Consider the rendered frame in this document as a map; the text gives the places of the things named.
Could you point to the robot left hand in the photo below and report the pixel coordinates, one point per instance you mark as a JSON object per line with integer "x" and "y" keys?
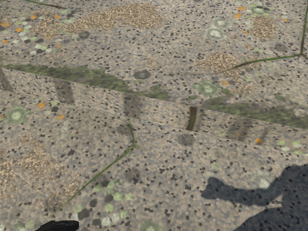
{"x": 62, "y": 225}

